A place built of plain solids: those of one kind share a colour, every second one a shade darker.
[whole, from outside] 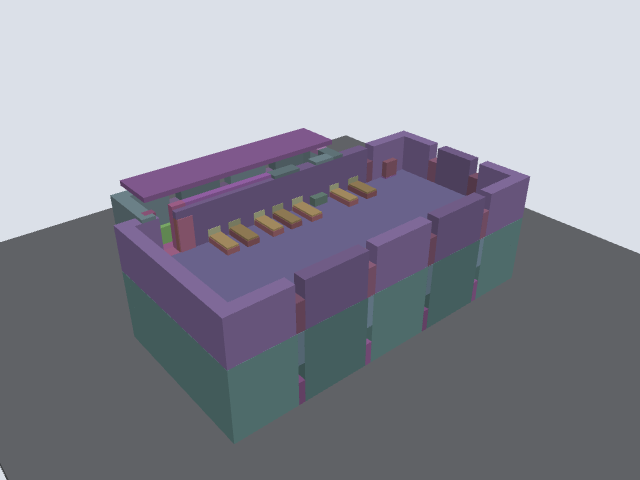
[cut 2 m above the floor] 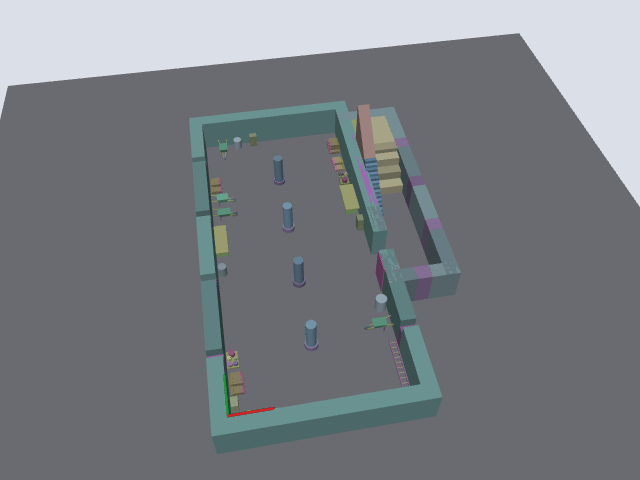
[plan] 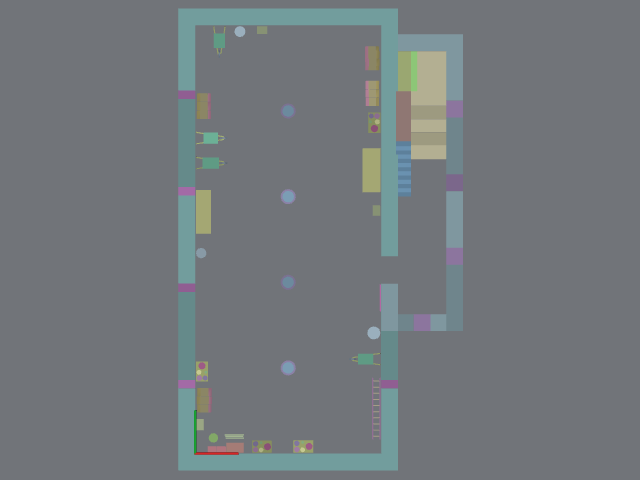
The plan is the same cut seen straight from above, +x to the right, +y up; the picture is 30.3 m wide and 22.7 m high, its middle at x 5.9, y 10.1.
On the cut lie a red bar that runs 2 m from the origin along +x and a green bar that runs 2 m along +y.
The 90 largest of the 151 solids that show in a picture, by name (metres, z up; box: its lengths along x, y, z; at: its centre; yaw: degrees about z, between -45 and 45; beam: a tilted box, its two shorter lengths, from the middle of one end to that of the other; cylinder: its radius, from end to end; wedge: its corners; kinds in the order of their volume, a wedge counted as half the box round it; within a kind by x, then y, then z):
{
 "wall_undercroft_1": {"box": [0.8, 3.88, 4.8], "at": [-0.4, 1.14, 2.1]},
 "wall_undercroft_2": {"box": [0.8, 4.16, 4.8], "at": [-0.4, 5.56, 2.1]},
 "wall_undercroft_3": {"box": [0.8, 4.16, 4.8], "at": [-0.4, 10.12, 2.1]},
 "wall_undercroft_4": {"box": [0.8, 4.16, 4.8], "at": [-0.4, 14.69, 2.1]},
 "wall_undercroft_5": {"box": [0.8, 3.88, 4.8], "at": [-0.4, 19.11, 2.1]},
 "wall_undercroft_6": {"box": [10.39, 0.8, 4.8], "at": [4.39, -0.4, 2.1]},
 "wall_undercroft_7": {"box": [10.39, 0.8, 4.8], "at": [4.39, 20.65, 2.1]},
 "wall_undercroft_8": {"box": [0.8, 3.88, 4.8], "at": [9.19, 1.14, 2.1]},
 "wall_undercroft_9": {"box": [0.8, 4.56, 4.8], "at": [9.19, 5.76, 2.1]},
 "wall_undercroft_10": {"box": [0.8, 11.71, 4.8], "at": [9.19, 15.19, 2.1]},
 "wall_vestibule_1": {"box": [0.8, 2.24, 7.81], "at": [9.19, 6.91, 3.6]},
 "wall_vestibule_2": {"box": [0.8, 1.91, 7.81], "at": [9.19, 10.29, 3.6]},
 "wall_vestibule_3": {"box": [0.8, 0.8, 7.81], "at": [9.19, 19.43, 3.6]},
 "wall_vestibule_4": {"box": [1.54, 0.8, 7.81], "at": [9.56, 6.19, 3.6]},
 "wall_vestibule_5": {"box": [3.88, 0.8, 7.81], "at": [10.73, 19.43, 3.6]},
 "wall_vestibule_6": {"box": [1.54, 0.8, 7.81], "at": [11.9, 6.19, 3.6]},
 "wall_vestibule_7": {"box": [0.8, 3.14, 7.81], "at": [12.27, 7.36, 3.6]},
 "wall_vestibule_8": {"box": [0.8, 2.68, 7.81], "at": [12.27, 11.07, 3.6]},
 "wall_vestibule_9": {"box": [0.8, 2.68, 7.81], "at": [12.27, 14.55, 3.6]},
 "wall_vestibule_10": {"box": [0.8, 3.14, 7.81], "at": [12.27, 18.26, 3.6]},
 "wall_dorter_1": {"box": [0.8, 3.81, 2.8], "at": [-0.4, 1.1, 5.91]},
 "wall_dorter_2": {"box": [0.8, 4.01, 2.8], "at": [-0.4, 5.56, 5.91]},
 "wall_dorter_3": {"box": [0.8, 4.01, 2.8], "at": [-0.4, 10.12, 5.91]},
 "wall_dorter_4": {"box": [0.8, 4.01, 2.8], "at": [-0.4, 14.69, 5.91]},
 "wall_dorter_5": {"box": [0.8, 3.81, 2.8], "at": [-0.4, 19.15, 5.91]},
 "wall_dorter_6": {"box": [3.15, 0.8, 2.8], "at": [0.77, -0.4, 5.91]},
 "wall_dorter_7": {"box": [2.69, 0.8, 2.8], "at": [4.39, -0.4, 5.91]},
 "wall_dorter_8": {"box": [10.39, 0.8, 2.8], "at": [4.39, 20.65, 5.91]},
 "wall_dorter_9": {"box": [3.15, 0.8, 2.8], "at": [8.02, -0.4, 5.91]},
 "wall_dorter_10": {"box": [0.8, 3.81, 2.8], "at": [9.19, 1.1, 5.91]},
 "wall_dorter_11": {"box": [0.8, 14.35, 2.8], "at": [9.19, 10.73, 5.91]},
 "wall_dorter_12": {"box": [0.8, 2.19, 2.8], "at": [9.19, 19.95, 5.91]},
 "floor_dorter_1": {"box": [8.79, 20.25, 0.4], "at": [4.39, 10.12, 4.61]},
 "wall_right_1": {"box": [0.45, 6.28, 7.81], "at": [9.37, 14.39, 3.6]},
 "floor_terrace_1": {"box": [1.67, 0.67, 0.91], "at": [11.03, 14.25, 0.15]},
 "floor_terrace_2": {"box": [1.67, 0.62, 1.47], "at": [11.03, 14.89, 0.43]},
 "floor_terrace_3": {"box": [1.67, 0.62, 2.04], "at": [11.03, 15.51, 0.72]},
 "floor_terrace_4": {"box": [1.67, 0.63, 2.61], "at": [11.03, 16.13, 1.0]},
 "floor_terrace_5": {"box": [1.67, 2.59, 3.14], "at": [11.03, 17.74, 1.27]},
 "wall_vestibule_under_light_1": {"box": [0.8, 0.8, 6.46], "at": [10.73, 6.19, 2.93]},
 "wall_vestibule_under_light_2": {"box": [0.8, 0.8, 6.46], "at": [12.27, 9.33, 2.93]},
 "wall_vestibule_under_light_3": {"box": [0.8, 0.8, 6.46], "at": [12.27, 12.81, 2.93]},
 "wall_vestibule_under_light_4": {"box": [0.8, 0.8, 6.46], "at": [12.27, 16.29, 2.93]},
 "over_vestibule_1": {"box": [2.88, 13.04, 0.3], "at": [10.73, 12.81, 8.3]},
 "fill_under_steps_1": {"wedge": [[9.49, 11.95, -0.3], [9.49, 11.95, -0.24], [9.49, 17.13, -0.3], [9.49, 17.13, 4.6], [10.2, 11.95, -0.3], [10.2, 11.95, -0.24], [10.2, 17.13, -0.3], [10.2, 17.13, 4.6]]},
 "mass_under_head_1": {"box": [0.71, 1.91, 4.81], "at": [9.85, 18.08, 2.1]},
 "wall_dorter_under_light_1": {"box": [0.8, 0.55, 1.75], "at": [-0.4, 3.28, 5.38]},
 "wall_dorter_under_light_2": {"box": [0.8, 0.55, 1.75], "at": [-0.4, 7.84, 5.38]},
 "wall_dorter_under_light_3": {"box": [0.8, 0.55, 1.75], "at": [-0.4, 12.41, 5.38]},
 "wall_dorter_under_light_4": {"box": [0.8, 0.55, 1.75], "at": [-0.4, 16.97, 5.38]},
 "wall_dorter_under_light_5": {"box": [0.7, 0.8, 1.75], "at": [2.7, -0.4, 5.38]},
 "wall_dorter_under_light_6": {"box": [0.7, 0.8, 1.75], "at": [6.09, -0.4, 5.38]},
 "wall_dorter_under_light_7": {"box": [0.8, 0.55, 1.75], "at": [9.19, 3.28, 5.38]},
 "bed_frame_dorter_1": {"box": [1.97, 0.84, 0.32], "at": [7.78, 9.61, 4.97]},
 "bed_frame_dorter_2": {"box": [1.96, 0.82, 0.34], "at": [7.78, 15.67, 4.98]},
 "bed_frame_dorter_3": {"box": [1.94, 0.78, 0.35], "at": [7.79, 6.55, 4.99]},
 "bed_frame_dorter_4": {"box": [1.93, 0.79, 0.36], "at": [7.79, 12.52, 4.99]},
 "bed_frame_dorter_5": {"box": [1.94, 0.83, 0.37], "at": [7.79, 14.3, 5.0]},
 "bed_frame_dorter_6": {"box": [1.9, 0.82, 0.33], "at": [7.81, 11.15, 4.98]},
 "bed_frame_dorter_7": {"box": [1.85, 0.89, 0.35], "at": [7.83, 4.86, 4.99]},
 "parapet_head_1": {"box": [0.3, 1.9, 6.17], "at": [10.35, 18.08, 2.79]},
 "wall_undercroft_under_light_1": {"box": [0.8, 0.4, 1.75], "at": [-0.4, 3.28, 0.57]},
 "wall_undercroft_under_light_2": {"box": [0.8, 0.4, 1.75], "at": [-0.4, 7.84, 0.57]},
 "wall_undercroft_under_light_3": {"box": [0.8, 0.4, 1.75], "at": [-0.4, 12.41, 0.57]},
 "wall_undercroft_under_light_4": {"box": [0.8, 0.4, 1.75], "at": [-0.4, 16.97, 0.57]},
 "wall_undercroft_under_light_5": {"box": [0.8, 0.4, 1.75], "at": [9.19, 3.28, 0.57]},
 "wall_undercroft_over_light_1": {"box": [0.8, 0.4, 1.95], "at": [-0.4, 3.28, 3.52]},
 "wall_undercroft_over_light_2": {"box": [0.8, 0.4, 1.95], "at": [-0.4, 7.84, 3.52]},
 "wall_undercroft_over_light_3": {"box": [0.8, 0.4, 1.95], "at": [-0.4, 12.41, 3.52]},
 "wall_undercroft_over_light_4": {"box": [0.8, 0.4, 1.95], "at": [-0.4, 16.97, 3.52]},
 "pier_undercroft_1": {"cylinder": 0.27, "from": [4.39, 4.05, 0.3], "to": [4.39, 4.05, 2.5]},
 "pier_undercroft_2": {"cylinder": 0.27, "from": [4.39, 8.1, 0.29], "to": [4.39, 8.1, 2.5]},
 "pier_undercroft_3": {"cylinder": 0.27, "from": [4.39, 12.15, 0.29], "to": [4.39, 12.15, 2.5]},
 "pier_undercroft_4": {"cylinder": 0.27, "from": [4.39, 16.2, 0.23], "to": [4.39, 16.2, 2.5]},
 "wall_wallhead_1": {"box": [0.45, 0.83, 3.0], "at": [9.37, 17.49, 6.01]},
 "wall_wallhead_2": {"box": [0.45, 0.62, 3.0], "at": [9.37, 19.17, 6.01]},
 "bed_pallet_dorter_1": {"box": [1.85, 0.78, 0.11], "at": [7.75, 9.61, 5.19]},
 "bed_pallet_dorter_2": {"box": [1.84, 0.76, 0.11], "at": [7.75, 15.67, 5.21]},
 "bed_pallet_dorter_3": {"box": [1.81, 0.73, 0.11], "at": [7.76, 12.52, 5.22]},
 "bed_pallet_dorter_4": {"box": [1.82, 0.77, 0.11], "at": [7.76, 14.3, 5.24]},
 "bed_pallet_dorter_5": {"box": [1.78, 0.76, 0.11], "at": [7.78, 11.15, 5.2]},
 "bed_pallet_dorter_6": {"box": [1.73, 0.83, 0.11], "at": [7.8, 4.86, 5.22]},
 "jamb_wall_head_1": {"box": [0.8, 0.35, 2.05], "at": [9.19, 17.73, 5.83]},
 "aumbry_carcase_dorter_1": {"box": [0.41, 1.04, 1.11], "at": [8.55, 1.59, 5.46]},
 "threshold_wall_head_1": {"box": [0.8, 1.65, 0.3], "at": [9.19, 18.38, 4.66]},
 "floor_head_the_stone_1": {"box": [0.71, 1.53, 0.3], "at": [9.85, 18.27, 4.66]},
 "chest_dorter_1": {"box": [0.54, 1.05, 0.55], "at": [8.49, 8.08, 5.09]},
 "cask_undercroft_1": {"cylinder": 0.3, "from": [8.45, 5.7, 0.0], "to": [8.45, 5.7, 0.84]},
 "wall_vestibule_over_light_1": {"box": [0.8, 0.8, 0.35], "at": [10.73, 6.19, 7.33]},
 "door_leaf_slype_1": {"box": [0.06, 1.28, 2.18], "at": [8.76, 7.36, 1.04]}
}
